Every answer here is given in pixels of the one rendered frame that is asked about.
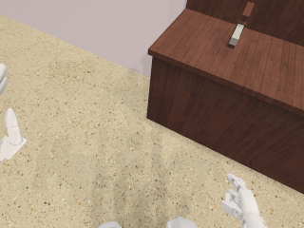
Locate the robot right hand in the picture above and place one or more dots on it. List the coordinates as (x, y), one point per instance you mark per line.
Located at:
(240, 203)

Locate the counter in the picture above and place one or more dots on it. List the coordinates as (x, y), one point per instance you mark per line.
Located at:
(246, 101)

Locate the robot left hand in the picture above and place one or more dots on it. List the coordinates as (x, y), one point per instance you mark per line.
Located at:
(11, 144)

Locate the robot right thigh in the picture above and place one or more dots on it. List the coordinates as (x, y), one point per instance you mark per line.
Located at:
(181, 223)

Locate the tap lever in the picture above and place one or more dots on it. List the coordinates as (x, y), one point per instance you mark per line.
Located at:
(236, 34)

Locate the right robot forearm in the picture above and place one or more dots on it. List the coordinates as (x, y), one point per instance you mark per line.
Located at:
(253, 221)

